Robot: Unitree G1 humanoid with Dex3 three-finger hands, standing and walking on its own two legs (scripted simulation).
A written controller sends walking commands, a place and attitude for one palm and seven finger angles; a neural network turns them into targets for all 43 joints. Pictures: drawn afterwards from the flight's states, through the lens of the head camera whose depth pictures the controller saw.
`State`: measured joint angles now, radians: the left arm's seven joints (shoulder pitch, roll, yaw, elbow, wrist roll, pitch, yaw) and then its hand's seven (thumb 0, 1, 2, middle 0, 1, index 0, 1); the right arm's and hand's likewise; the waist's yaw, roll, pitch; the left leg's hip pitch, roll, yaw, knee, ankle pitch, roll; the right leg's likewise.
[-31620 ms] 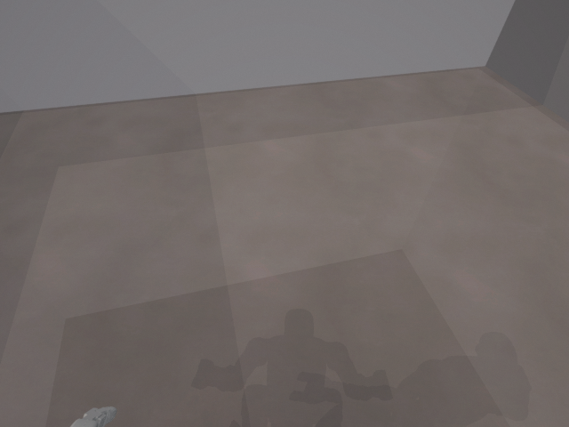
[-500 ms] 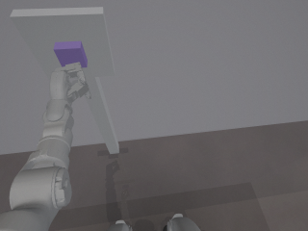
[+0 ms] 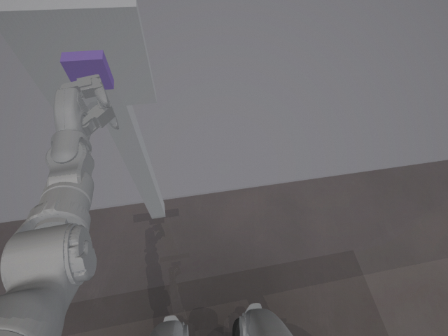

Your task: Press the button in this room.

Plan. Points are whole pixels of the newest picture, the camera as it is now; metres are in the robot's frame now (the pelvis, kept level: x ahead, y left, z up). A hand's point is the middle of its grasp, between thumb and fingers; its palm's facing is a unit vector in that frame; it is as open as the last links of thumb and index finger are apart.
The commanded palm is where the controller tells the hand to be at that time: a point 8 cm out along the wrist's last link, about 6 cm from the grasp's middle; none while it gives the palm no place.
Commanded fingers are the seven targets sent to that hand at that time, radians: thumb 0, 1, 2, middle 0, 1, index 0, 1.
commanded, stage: press the button with the knuckle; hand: left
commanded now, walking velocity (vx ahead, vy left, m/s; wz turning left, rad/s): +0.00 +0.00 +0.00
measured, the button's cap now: (89, 69) +0.56 +0.20 +0.12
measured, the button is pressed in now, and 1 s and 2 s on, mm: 5 2 0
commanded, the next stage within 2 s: hold the button down briefly in 0.28 s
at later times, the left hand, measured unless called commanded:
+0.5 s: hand (108, 102) +0.51 +0.17 +0.08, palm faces +0.09 -1.00 -0.02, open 3.5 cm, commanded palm +0.51 +0.21 +0.08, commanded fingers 0.00 0.90 0.90 -1.30 -1.50 -1.30 -1.50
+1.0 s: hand (109, 107) +0.50 +0.17 +0.08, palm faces +0.10 -0.99 -0.01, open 3.6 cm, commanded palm +0.47 +0.20 +0.08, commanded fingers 0.00 0.90 0.90 -1.30 -1.50 -1.30 -1.50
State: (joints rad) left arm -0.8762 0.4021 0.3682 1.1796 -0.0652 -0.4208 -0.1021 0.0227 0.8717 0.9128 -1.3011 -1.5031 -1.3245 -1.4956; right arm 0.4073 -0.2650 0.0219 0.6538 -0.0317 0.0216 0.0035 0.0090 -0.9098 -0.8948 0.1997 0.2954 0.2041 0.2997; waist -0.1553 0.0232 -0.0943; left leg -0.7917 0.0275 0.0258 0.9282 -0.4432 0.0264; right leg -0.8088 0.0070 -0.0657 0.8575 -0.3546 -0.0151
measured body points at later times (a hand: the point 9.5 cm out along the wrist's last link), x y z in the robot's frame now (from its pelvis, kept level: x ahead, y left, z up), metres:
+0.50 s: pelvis -0.02 +0.00 -0.01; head +0.11 +0.03 +0.42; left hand +0.50 +0.23 +0.09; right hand -0.02 -0.26 -0.12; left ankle +0.00 +0.10 -0.69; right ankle +0.03 -0.11 -0.69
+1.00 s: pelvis -0.02 +0.00 -0.01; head +0.10 +0.02 +0.43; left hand +0.49 +0.22 +0.09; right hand -0.02 -0.26 -0.11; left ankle +0.00 +0.10 -0.69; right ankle +0.03 -0.11 -0.69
